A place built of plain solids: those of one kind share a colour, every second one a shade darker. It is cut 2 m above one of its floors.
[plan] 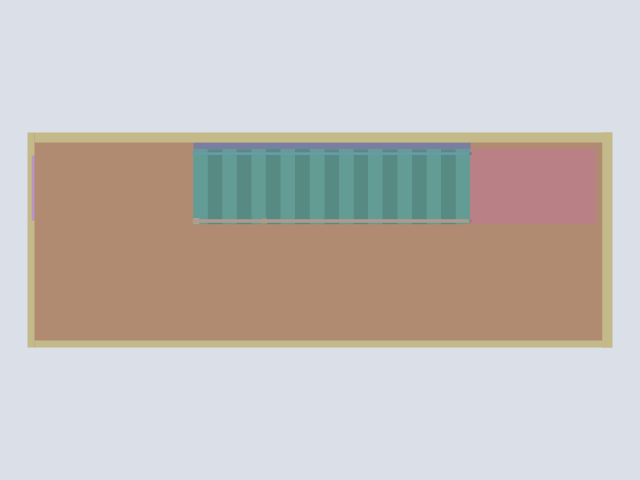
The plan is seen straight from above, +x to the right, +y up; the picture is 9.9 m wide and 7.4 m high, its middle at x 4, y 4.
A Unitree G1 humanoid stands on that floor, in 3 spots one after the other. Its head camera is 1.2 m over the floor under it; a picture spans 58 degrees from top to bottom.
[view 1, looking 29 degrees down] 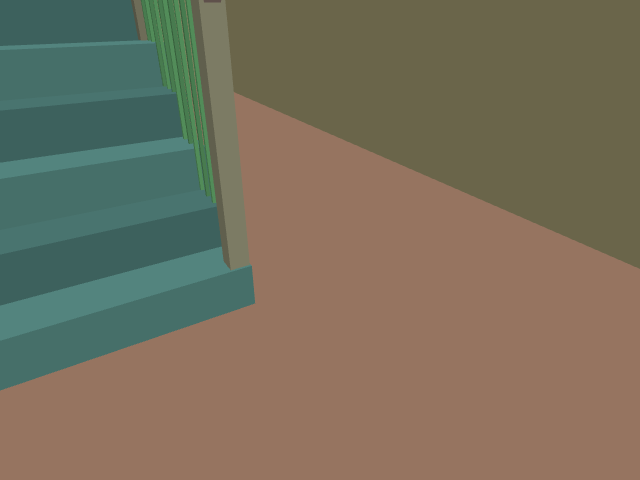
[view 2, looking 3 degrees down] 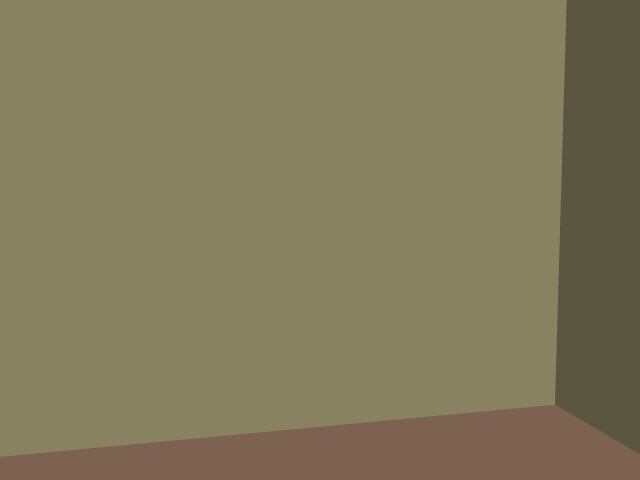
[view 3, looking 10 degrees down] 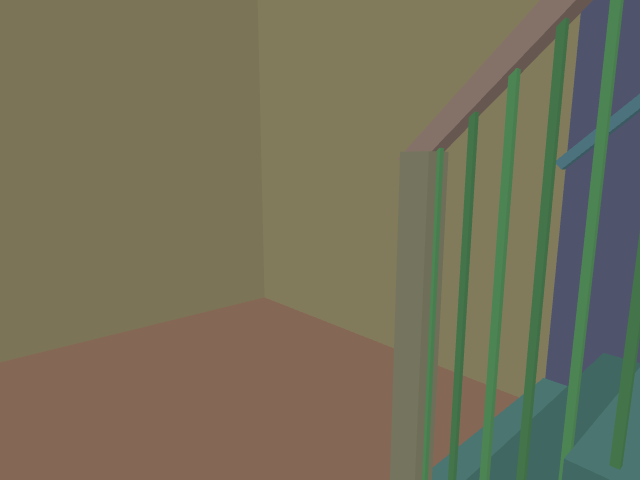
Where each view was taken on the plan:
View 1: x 0.55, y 4.80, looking -31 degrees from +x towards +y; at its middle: floor_slab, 2.48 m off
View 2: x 1.59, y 4.82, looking -101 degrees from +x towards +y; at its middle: wall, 2.42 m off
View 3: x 2.75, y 3.35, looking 138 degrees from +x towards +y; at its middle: wall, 3.27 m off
